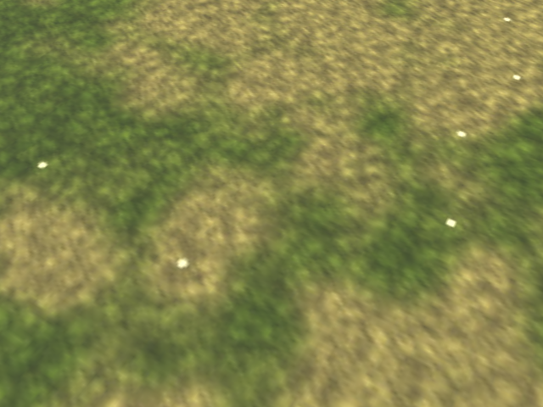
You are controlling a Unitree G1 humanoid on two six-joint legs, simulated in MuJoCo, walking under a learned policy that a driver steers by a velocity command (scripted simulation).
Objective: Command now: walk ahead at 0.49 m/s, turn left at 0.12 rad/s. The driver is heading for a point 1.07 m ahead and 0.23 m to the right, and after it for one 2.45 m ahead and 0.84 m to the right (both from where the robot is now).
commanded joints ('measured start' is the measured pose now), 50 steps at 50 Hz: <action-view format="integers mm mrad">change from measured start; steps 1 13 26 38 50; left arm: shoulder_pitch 21 240 160 -75 -62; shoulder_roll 68 150 79 59 162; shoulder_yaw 7 18 22 30 63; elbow -30 62 -26 -197 -293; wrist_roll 7 -29 -34 -4 -2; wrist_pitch -10 27 61 99 120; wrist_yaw -6 19 31 -26 23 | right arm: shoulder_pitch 25 -363 -122 -122 -153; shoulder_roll -67 -51 -82 -202 -166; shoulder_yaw -22 -2 -32 -68 -51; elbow -69 -208 -122 -79 -163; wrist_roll -7 -3 -32 -6 -34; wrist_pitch -8 -21 -43 10 69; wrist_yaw -5 17 19 -39 -40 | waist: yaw -20 85 -2 -17 -28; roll -74 -85 83 52 -86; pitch -44 40 -61 -37 -154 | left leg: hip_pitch -189 -187 291 339 -174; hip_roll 128 79 281 287 48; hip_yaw -21 66 -98 249 10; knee -32 -657 -1047 -924 -62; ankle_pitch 72 404 263 733 -65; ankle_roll -5 -54 111 86 -113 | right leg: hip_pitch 149 222 -319 -231 54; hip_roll -280 -266 -201 -140 -240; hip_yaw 338 183 153 20 399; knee -282 -260 760 248 -108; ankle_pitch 11 114 -140 103 178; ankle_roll -184 -138 35 38 -199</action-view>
